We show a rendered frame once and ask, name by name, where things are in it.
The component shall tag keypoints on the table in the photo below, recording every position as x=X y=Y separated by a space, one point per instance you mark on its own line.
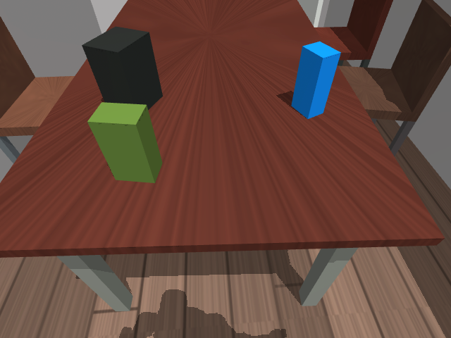
x=242 y=170

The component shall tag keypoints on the chair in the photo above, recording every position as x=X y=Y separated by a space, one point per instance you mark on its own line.
x=358 y=40
x=25 y=100
x=402 y=92

